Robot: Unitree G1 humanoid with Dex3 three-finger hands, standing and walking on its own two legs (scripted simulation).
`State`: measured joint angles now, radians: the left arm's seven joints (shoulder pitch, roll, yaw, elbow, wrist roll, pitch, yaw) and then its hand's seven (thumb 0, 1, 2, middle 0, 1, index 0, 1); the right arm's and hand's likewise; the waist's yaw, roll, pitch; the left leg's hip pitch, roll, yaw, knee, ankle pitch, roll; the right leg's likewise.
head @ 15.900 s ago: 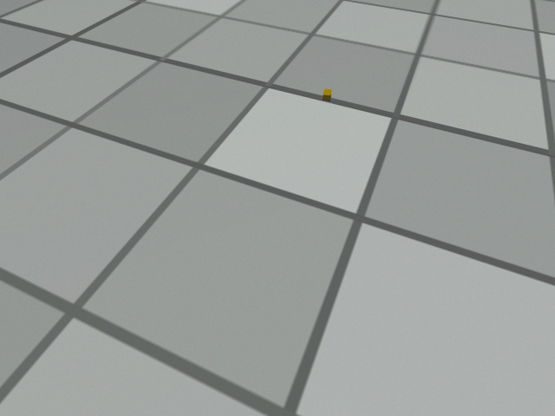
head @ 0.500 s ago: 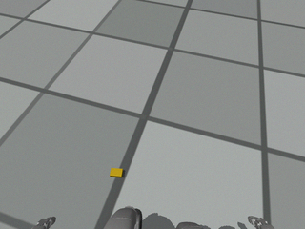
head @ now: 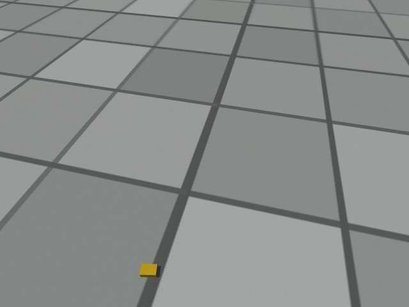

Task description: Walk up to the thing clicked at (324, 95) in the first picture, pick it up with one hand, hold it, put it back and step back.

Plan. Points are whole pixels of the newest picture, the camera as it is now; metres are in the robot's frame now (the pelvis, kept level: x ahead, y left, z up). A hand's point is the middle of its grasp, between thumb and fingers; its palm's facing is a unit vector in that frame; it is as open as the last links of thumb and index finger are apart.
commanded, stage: stand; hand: left
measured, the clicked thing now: (149, 270) +0.43 +0.28 -0.76
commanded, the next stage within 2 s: none
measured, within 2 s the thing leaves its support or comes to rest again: neither
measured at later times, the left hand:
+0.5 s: hand out of the picture +0.14 +0.26 -0.15, palm faces -0.03 -0.94 -0.34, open 7.4 cm
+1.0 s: hand out of the picture +0.10 +0.26 -0.16, palm faces -0.03 -0.94 -0.33, open 7.4 cm
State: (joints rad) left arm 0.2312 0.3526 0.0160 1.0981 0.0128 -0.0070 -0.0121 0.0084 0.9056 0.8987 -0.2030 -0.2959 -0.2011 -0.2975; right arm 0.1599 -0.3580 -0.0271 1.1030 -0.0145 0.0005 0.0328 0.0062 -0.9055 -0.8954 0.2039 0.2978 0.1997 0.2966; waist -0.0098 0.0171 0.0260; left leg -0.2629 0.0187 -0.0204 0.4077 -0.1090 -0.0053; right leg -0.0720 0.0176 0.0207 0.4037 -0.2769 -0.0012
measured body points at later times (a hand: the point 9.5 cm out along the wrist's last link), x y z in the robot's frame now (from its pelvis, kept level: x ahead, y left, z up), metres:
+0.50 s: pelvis +0.04 +0.01 +0.00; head +0.06 +0.01 +0.45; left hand +0.14 +0.31 -0.13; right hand +0.14 -0.29 -0.13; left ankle +0.08 +0.13 -0.74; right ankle -0.03 -0.12 -0.74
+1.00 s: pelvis +0.03 +0.01 +0.00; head +0.05 +0.02 +0.45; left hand +0.10 +0.31 -0.13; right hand +0.12 -0.29 -0.13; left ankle +0.08 +0.13 -0.74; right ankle -0.03 -0.12 -0.74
